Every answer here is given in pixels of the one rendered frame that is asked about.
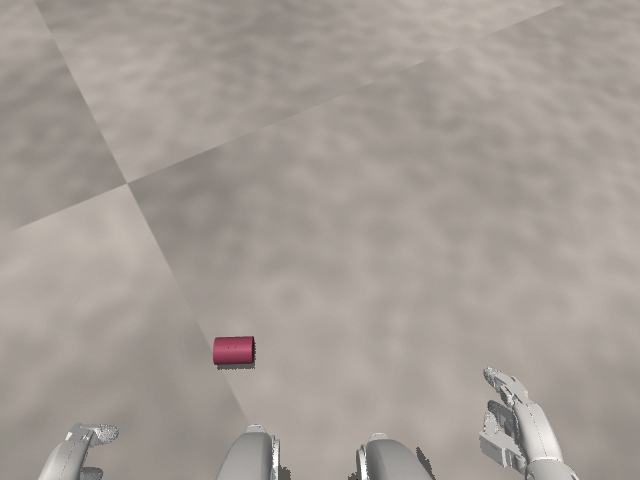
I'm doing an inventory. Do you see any right robot arm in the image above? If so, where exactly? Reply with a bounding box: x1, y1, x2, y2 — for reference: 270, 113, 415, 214
525, 459, 579, 480

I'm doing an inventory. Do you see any left robot hand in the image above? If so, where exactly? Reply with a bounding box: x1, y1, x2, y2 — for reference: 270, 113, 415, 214
38, 422, 119, 480

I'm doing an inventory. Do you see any can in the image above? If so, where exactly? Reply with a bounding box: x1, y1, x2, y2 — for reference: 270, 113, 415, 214
213, 336, 255, 365

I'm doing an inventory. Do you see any right robot hand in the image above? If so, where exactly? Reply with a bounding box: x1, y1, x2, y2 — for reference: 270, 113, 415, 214
479, 367, 564, 475

